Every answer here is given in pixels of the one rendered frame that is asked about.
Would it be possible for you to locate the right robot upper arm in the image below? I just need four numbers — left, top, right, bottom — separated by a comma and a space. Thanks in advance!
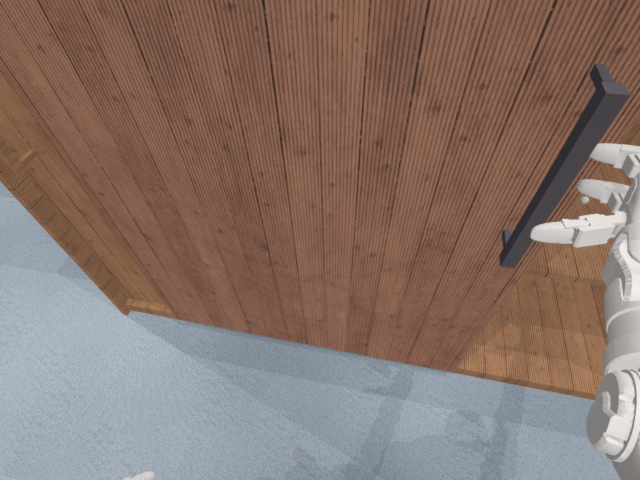
586, 369, 640, 480

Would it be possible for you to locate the wardrobe door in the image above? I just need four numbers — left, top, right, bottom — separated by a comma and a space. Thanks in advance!
0, 0, 640, 373
0, 69, 166, 305

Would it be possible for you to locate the handle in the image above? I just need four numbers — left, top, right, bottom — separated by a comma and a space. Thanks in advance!
0, 137, 27, 177
499, 64, 630, 268

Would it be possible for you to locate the right robot hand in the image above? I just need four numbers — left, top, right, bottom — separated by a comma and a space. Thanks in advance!
530, 143, 640, 248

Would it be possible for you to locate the robot right forearm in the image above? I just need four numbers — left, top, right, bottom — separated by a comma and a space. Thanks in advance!
601, 223, 640, 376

